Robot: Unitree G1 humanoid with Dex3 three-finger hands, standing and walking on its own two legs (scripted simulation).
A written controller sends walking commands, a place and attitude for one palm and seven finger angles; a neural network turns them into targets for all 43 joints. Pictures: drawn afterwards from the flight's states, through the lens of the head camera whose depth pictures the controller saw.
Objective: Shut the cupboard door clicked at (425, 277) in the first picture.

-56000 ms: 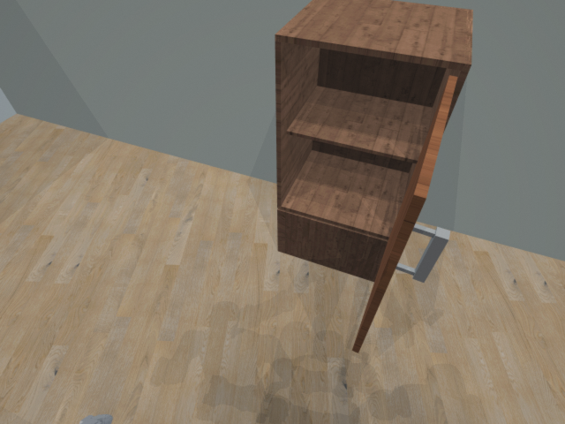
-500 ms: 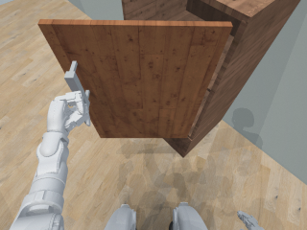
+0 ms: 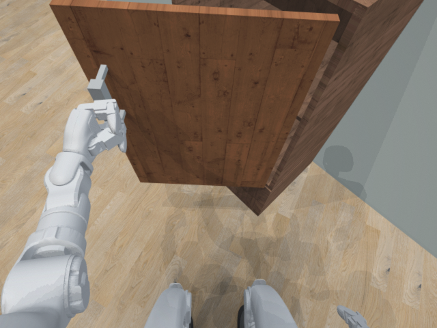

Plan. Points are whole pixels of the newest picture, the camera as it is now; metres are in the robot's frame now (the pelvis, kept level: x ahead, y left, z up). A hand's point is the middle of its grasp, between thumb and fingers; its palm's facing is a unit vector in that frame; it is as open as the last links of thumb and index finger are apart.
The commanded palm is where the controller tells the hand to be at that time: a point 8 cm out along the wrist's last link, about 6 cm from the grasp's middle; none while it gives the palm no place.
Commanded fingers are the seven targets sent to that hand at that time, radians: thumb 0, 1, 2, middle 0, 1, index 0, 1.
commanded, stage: push the door shut along its arc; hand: left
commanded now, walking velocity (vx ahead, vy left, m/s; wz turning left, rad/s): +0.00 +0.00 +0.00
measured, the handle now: (111, 102) +0.52 +0.21 +0.06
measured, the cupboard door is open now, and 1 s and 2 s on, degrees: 44 31 20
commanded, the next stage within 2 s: pull the fist back off the door in 1.34 s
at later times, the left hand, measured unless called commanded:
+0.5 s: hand (142, 108) +0.50 +0.15 +0.06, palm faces -0.25 -0.97 -0.04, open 3.1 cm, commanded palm +0.50 +0.19 +0.06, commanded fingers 0.00 0.90 0.90 -1.30 -1.50 -1.30 -1.50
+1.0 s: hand (159, 87) +0.55 +0.12 +0.06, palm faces -0.36 -0.93 -0.03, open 3.1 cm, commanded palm +0.57 +0.16 +0.06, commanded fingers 0.00 0.90 0.90 -1.30 -1.50 -1.30 -1.50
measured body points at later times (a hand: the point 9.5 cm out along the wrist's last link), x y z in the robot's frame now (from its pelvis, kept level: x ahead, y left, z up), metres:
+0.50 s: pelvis +0.00 +0.01 -0.01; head +0.14 +0.02 +0.42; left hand +0.51 +0.20 +0.07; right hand +0.02 -0.27 -0.12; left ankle +0.02 +0.11 -0.64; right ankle +0.04 -0.12 -0.64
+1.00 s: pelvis -0.01 +0.00 -0.03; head +0.17 +0.02 +0.38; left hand +0.57 +0.17 +0.07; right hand -0.01 -0.27 -0.13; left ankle +0.02 +0.11 -0.64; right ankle +0.04 -0.12 -0.64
